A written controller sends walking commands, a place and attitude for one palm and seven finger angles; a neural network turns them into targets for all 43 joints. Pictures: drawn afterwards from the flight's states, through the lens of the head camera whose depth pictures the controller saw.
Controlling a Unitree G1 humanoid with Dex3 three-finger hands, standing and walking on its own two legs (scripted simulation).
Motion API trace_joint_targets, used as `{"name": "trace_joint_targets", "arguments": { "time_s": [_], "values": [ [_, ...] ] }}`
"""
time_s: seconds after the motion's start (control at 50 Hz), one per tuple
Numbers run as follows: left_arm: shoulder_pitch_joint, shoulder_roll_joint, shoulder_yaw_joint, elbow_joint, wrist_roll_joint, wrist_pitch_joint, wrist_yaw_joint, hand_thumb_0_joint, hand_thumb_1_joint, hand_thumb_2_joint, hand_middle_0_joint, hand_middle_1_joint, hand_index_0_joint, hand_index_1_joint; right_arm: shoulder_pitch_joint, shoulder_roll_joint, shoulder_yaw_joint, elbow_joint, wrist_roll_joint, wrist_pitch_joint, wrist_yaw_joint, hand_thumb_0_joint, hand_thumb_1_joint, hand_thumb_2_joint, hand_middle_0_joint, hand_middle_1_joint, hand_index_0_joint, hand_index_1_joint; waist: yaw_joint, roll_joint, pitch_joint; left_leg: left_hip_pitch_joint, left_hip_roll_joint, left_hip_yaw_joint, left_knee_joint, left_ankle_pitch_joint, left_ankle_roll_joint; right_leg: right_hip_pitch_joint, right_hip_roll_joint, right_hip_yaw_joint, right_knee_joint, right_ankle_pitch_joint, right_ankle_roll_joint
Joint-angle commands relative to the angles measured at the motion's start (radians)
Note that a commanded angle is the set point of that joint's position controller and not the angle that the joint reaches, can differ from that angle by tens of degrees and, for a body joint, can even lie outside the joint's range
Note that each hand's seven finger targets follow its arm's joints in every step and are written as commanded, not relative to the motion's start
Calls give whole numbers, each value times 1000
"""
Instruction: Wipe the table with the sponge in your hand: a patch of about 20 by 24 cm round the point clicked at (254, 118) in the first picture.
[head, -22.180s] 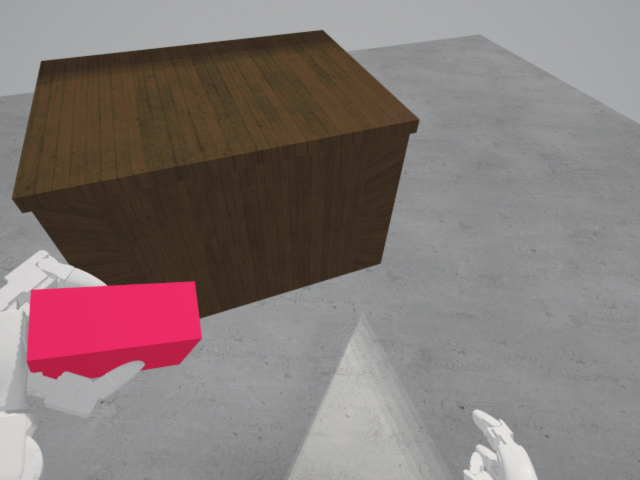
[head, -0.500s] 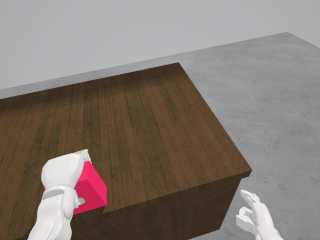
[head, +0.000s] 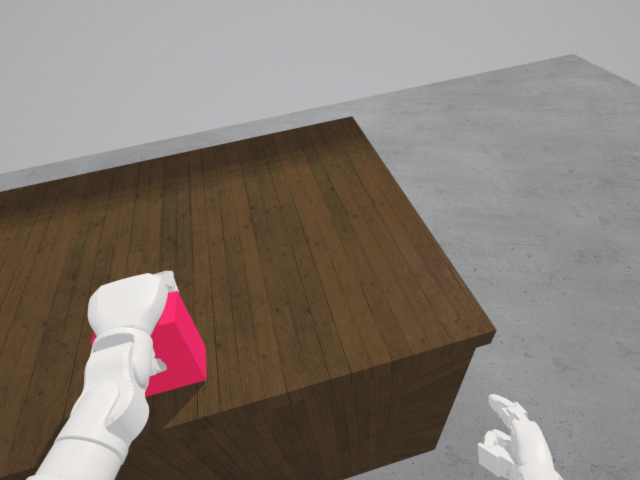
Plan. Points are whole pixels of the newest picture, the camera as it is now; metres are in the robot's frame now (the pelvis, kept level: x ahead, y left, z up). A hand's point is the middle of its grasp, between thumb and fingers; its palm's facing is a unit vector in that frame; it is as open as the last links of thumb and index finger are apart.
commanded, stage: wipe forward along the first lane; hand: left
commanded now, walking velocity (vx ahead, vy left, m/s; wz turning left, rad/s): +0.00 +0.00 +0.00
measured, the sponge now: (161, 356) +0.26 +0.28 -0.01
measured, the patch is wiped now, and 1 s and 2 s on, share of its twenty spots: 0.05 0.45 0.65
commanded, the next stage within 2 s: slide across to the middle lane in 1.24 s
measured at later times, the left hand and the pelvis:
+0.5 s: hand (153, 302) +0.31 +0.30 +0.04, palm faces -0.11 +0.00 -0.99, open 10.1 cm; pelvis -0.01 -0.01 -0.01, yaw -1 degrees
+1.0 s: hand (153, 270) +0.37 +0.33 +0.04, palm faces -0.14 +0.02 -0.99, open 10.1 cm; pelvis +0.00 -0.01 -0.01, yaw -2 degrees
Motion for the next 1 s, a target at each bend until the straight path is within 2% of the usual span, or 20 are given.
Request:
{"name": "trace_joint_targets", "arguments": {
  "time_s": [0.0,0.02,0.1,0.12,0.18,0.2,0.3,0.32,0.4,0.44,0.5,0.52,0.58,0.6,0.64,0.7,0.74,0.84,0.92,0.98],
  "values": [
    [-216,192,99,-25,9,-27,26,0,100,1300,-1200,-1600,-1200,-1600,-131,-122,-39,-156,3,-43,-5,0,-900,-900,200,300,200,300,-31,-151,-123,24,-42,-57,-21,26,33,4,-17,145,-100,52,-9],
    [-234,148,58,-12,5,-32,24,0,100,1300,-1200,-1600,-1200,-1600,-122,-115,-37,-165,6,-44,-7,0,-900,-900,200,300,200,300,-41,-158,-114,8,-41,-52,-21,8,36,-6,-19,126,-98,29,-2],
    [-274,234,133,40,7,-59,39,0,100,1300,-1200,-1600,-1200,-1600,-92,-131,-49,-151,8,-43,-12,0,-900,-900,200,300,200,300,-39,-184,-130,-14,-44,-51,-3,-10,38,-11,-19,156,-99,24,-3],
    [-261,197,103,57,0,-66,41,0,100,1300,-1200,-1600,-1200,-1600,-82,-125,-50,-159,10,-44,-13,0,-900,-900,200,300,200,300,-45,-183,-137,-28,-43,-39,0,-17,42,-4,-24,138,-92,19,5],
    [-302,200,94,108,4,-76,46,0,100,1300,-1200,-1600,-1200,-1600,-69,-131,-52,-150,14,-43,-14,0,-900,-900,200,300,200,300,-58,-217,-109,-51,-41,-40,10,-39,42,-39,-26,152,-100,1,8],
    [-302,248,139,131,4,-77,52,0,100,1300,-1200,-1600,-1200,-1600,-61,-138,-56,-142,14,-42,-15,0,-900,-900,200,300,200,300,-51,-204,-109,-60,-44,-45,9,-52,41,-38,-22,163,-104,-30,3],
    [-373,297,160,193,8,-98,59,0,100,1300,-1200,-1600,-1200,-1600,-34,-145,-58,-134,20,-37,-20,0,-900,-900,200,300,200,300,-60,-183,-140,-93,-47,-42,24,-68,44,-39,-24,167,-91,-46,6],
    [-374,255,119,203,2,-104,57,0,100,1300,-1200,-1600,-1200,-1600,-28,-138,-56,-143,21,-36,-20,0,-900,-900,200,300,200,300,-67,-169,-130,-104,-44,-37,22,-80,46,-46,-27,144,-89,-64,11],
    [-402,314,172,243,2,-123,64,0,100,1300,-1200,-1600,-1200,-1600,-11,-146,-61,-139,24,-35,-18,0,-900,-900,200,300,200,300,-63,-183,-163,-120,-45,-46,33,-79,48,-37,-24,164,-80,-51,8],
    [-416,284,141,256,-6,-135,67,0,100,1300,-1200,-1600,-1200,-1600,2,-140,-57,-146,25,-35,-19,0,-900,-900,200,300,200,300,-73,-183,-170,-135,-42,-42,37,-77,49,-32,-30,150,-73,-34,14],
    [-443,360,202,299,-3,-146,72,0,100,1300,-1200,-1600,-1200,-1600,7,-149,-59,-134,26,-34,-19,0,-900,-900,200,300,200,300,-76,-203,-162,-165,-43,-46,49,-91,51,-33,-29,177,-77,-45,15],
    [-459,324,160,300,-4,-151,72,0,100,1300,-1200,-1600,-1200,-1600,16,-146,-57,-142,24,-35,-20,0,-900,-900,200,300,200,300,-85,-183,-162,-172,-41,-38,50,-94,53,-30,-35,162,-73,-45,20],
    [-468,358,180,343,8,-158,76,0,100,1300,-1200,-1600,-1200,-1600,28,-147,-58,-138,26,-33,-17,0,-900,-900,200,300,200,300,-83,-199,-171,-185,-41,-42,56,-98,53,-39,-37,171,-72,-51,21],
    [-493,406,222,347,11,-165,78,0,100,1300,-1200,-1600,-1200,-1600,28,-153,-59,-133,27,-33,-19,0,-900,-900,200,300,200,300,-81,-176,-181,-188,-41,-46,57,-93,54,-38,-30,179,-66,-49,15],
    [-528,358,166,364,14,-171,77,0,100,1300,-1200,-1600,-1200,-1600,42,-147,-57,-134,28,-32,-18,0,-900,-900,200,300,200,300,-99,-167,-164,-189,-38,-40,59,-106,55,-60,-36,164,-71,-60,20],
    [-587,426,212,408,17,-180,77,0,100,1300,-1200,-1600,-1200,-1600,52,-156,-56,-126,29,-31,-19,0,-900,-900,200,300,200,300,-101,-168,-174,-207,-36,-45,61,-118,56,-65,-32,171,-71,-83,17],
    [-607,406,177,432,19,-185,76,0,100,1300,-1200,-1600,-1200,-1600,68,-152,-56,-129,31,-30,-21,0,-900,-900,200,300,200,300,-113,-167,-182,-215,-35,-38,69,-128,57,-66,-40,162,-74,-97,25],
    [-606,451,213,483,31,-205,75,0,100,1300,-1200,-1600,-1200,-1600,98,-159,-62,-122,27,-22,-16,0,-900,-900,200,300,200,300,-105,-157,-262,-224,-30,-33,91,-62,57,-12,-44,166,-40,41,22],
    [-620,458,211,504,38,-213,71,0,100,1300,-1200,-1600,-1200,-1600,114,-165,-63,-121,27,-12,-10,0,-900,-900,200,300,200,300,-112,-137,-257,-229,-30,-30,93,-28,58,-15,-40,146,-25,111,20],
    [-642,484,225,527,40,-211,74,0,100,1300,-1200,-1600,-1200,-1600,121,-172,-64,-116,29,-7,-6,0,-900,-900,200,300,200,300,-120,-174,-247,-243,-28,-28,93,-32,57,-18,-42,153,-28,120,24]
  ]
}}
